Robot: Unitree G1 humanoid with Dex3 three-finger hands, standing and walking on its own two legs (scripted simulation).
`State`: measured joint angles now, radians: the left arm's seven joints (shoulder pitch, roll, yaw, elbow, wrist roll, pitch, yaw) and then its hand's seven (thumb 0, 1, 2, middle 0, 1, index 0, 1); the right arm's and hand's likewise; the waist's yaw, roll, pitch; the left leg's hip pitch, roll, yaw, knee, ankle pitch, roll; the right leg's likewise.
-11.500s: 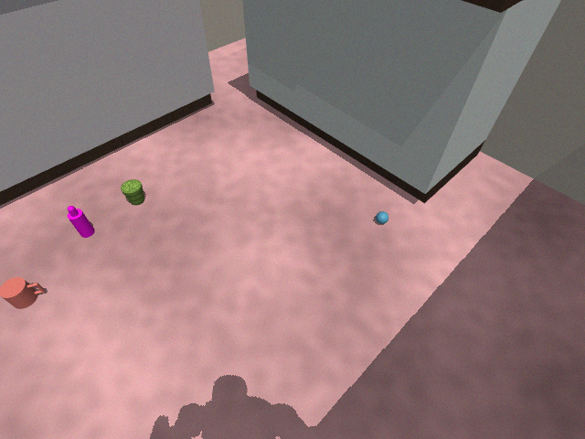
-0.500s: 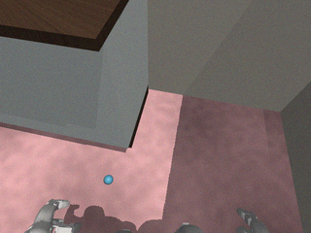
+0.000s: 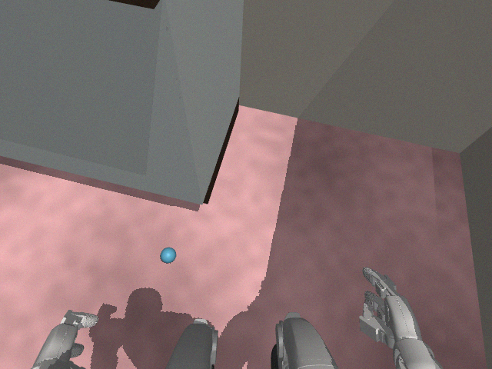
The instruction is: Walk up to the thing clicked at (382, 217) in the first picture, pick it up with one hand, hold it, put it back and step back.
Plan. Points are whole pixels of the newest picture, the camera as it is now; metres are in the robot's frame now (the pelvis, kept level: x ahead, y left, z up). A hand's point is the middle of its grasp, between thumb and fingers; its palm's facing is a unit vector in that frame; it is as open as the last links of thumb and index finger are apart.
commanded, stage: rise first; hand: left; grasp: from above
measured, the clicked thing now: (168, 255) +0.45 +0.26 -0.65
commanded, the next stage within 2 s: none
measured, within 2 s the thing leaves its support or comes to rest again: neither
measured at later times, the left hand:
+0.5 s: hand (119, 299) +0.26 +0.30 -0.34, palm faces -0.49 -0.36 -0.80, open 13.8 cm
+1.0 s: hand (130, 276) +0.34 +0.32 -0.46, palm faces -0.47 -0.06 -0.88, open 13.9 cm
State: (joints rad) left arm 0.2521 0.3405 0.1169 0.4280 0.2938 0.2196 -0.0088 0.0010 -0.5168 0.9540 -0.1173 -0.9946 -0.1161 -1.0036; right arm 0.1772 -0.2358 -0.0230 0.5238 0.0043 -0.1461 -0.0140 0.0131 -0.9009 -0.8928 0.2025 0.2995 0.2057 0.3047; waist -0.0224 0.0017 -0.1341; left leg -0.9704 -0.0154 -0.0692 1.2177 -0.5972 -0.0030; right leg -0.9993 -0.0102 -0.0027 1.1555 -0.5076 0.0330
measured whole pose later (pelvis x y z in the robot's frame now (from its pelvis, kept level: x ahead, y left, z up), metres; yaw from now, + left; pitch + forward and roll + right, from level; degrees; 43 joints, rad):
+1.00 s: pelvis -0.10 +0.01 -0.31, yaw -3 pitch +34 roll -9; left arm -0.81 0.77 0.14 1.30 1.26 -0.35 0.30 0.00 -0.49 0.99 -0.08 -1.01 -0.09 -1.00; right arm 0.15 -0.29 0.00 0.74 -0.09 -0.03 0.12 0.01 -0.90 -0.89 0.20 0.30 0.21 0.30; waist -0.17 0.00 -0.10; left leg -2.20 -0.09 -0.11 2.31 -0.70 0.00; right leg -2.18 -0.02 -0.02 2.17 -0.59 0.05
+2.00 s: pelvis -0.08 +0.01 -0.34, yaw -6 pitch +35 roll -10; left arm -0.96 0.90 0.19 1.49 1.35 -0.36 0.40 0.00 -0.48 0.97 -0.15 -0.95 -0.14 -0.96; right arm 0.14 -0.30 0.08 0.71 -0.17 -0.02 0.17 0.00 -0.91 -0.90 0.20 0.30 0.21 0.30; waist -0.25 -0.02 -0.01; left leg -2.30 -0.09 -0.15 2.44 -0.76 -0.01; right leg -2.28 -0.01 -0.05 2.27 -0.62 0.07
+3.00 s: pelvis -0.09 +0.02 -0.35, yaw -8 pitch +34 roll -13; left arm -1.02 0.96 0.16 1.53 1.36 -0.34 0.38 0.00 -0.29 0.83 -0.35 -0.77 -0.33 -0.80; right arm 0.18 -0.31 0.13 0.67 -0.16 -0.04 0.18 0.00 -0.91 -0.89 0.20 0.30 0.21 0.30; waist -0.29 -0.03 0.01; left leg -2.33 -0.09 -0.15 2.46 -0.73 0.01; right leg -2.28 -0.01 -0.06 2.26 -0.59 0.06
